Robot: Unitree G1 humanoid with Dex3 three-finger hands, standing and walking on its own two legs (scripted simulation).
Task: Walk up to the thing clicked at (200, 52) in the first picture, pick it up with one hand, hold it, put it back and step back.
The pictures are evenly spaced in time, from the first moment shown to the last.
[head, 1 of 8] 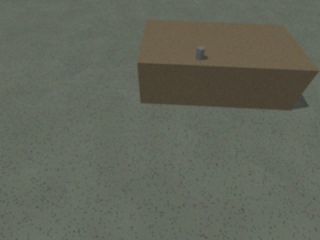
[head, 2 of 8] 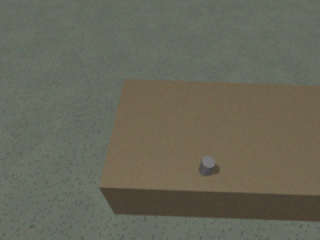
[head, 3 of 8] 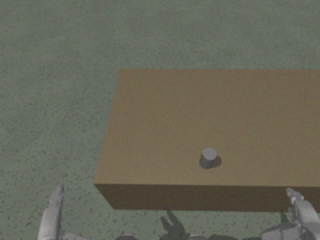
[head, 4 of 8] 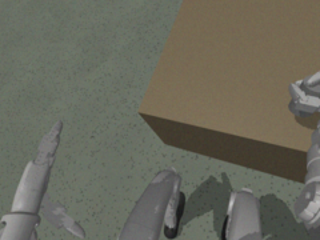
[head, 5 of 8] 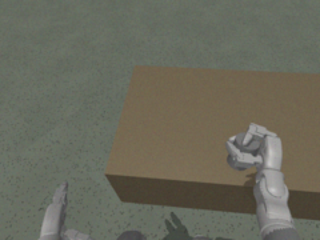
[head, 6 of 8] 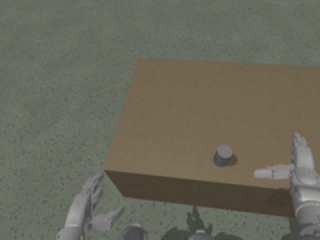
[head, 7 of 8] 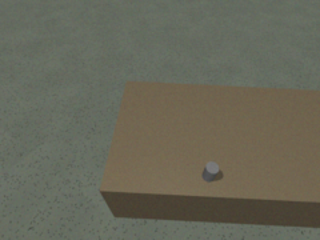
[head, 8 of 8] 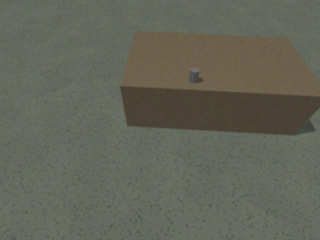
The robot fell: no
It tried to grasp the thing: yes
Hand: right
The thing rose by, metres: 0.30
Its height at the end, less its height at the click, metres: +0.00
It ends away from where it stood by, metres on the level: 0.01
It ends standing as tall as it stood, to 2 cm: yes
